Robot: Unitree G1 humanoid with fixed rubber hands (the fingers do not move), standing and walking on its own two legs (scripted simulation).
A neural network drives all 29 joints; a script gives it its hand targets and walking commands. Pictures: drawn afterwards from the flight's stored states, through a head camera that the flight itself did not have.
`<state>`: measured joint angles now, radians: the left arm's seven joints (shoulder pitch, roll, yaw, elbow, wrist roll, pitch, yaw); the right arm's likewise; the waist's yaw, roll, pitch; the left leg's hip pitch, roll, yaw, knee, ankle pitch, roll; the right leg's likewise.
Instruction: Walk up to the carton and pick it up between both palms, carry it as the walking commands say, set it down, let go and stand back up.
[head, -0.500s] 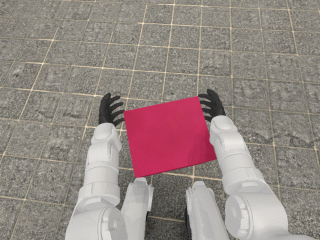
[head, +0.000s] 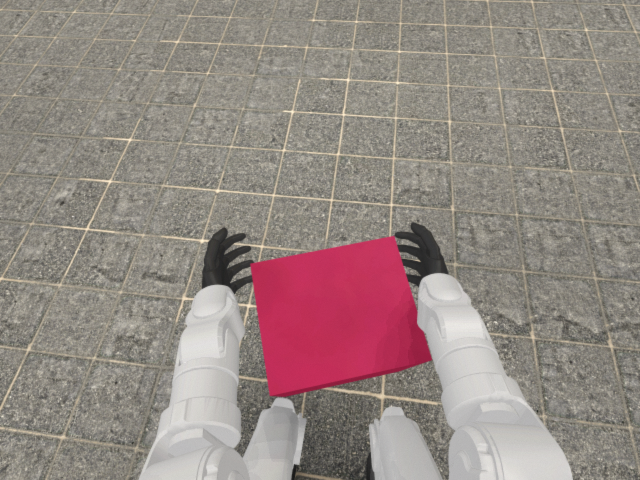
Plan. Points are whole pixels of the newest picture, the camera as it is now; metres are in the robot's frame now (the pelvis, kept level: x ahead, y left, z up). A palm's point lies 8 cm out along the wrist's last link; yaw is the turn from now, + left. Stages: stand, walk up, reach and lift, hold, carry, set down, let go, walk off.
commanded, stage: reach and lift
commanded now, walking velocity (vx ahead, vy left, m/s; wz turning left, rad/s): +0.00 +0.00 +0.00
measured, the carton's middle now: (333, 324) +0.36 +0.02 -0.14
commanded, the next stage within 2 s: none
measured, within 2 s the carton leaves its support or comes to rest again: neither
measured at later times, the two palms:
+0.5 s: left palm (200, 275) +0.35 +0.17 +0.05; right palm (446, 266) +0.38 -0.11 +0.03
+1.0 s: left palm (175, 251) +0.35 +0.17 +0.12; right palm (468, 245) +0.37 -0.11 +0.10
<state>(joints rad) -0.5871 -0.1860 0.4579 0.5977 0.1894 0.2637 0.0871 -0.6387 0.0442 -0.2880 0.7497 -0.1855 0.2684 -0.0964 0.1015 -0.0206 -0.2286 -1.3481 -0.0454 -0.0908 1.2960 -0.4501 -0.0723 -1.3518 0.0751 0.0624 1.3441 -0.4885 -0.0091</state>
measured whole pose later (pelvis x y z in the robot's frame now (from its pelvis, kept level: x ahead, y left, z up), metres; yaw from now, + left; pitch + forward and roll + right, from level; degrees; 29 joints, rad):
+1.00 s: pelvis +0.03 +0.01 +0.12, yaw -1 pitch +9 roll +1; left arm -0.41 -0.20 0.35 0.52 0.26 0.40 0.03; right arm -0.42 0.10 -0.31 0.60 -0.26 0.40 -0.04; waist 0.11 -0.01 -0.08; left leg -0.57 -0.03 -0.09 0.70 -0.28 -0.04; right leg -0.58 0.05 0.09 0.75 -0.32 -0.01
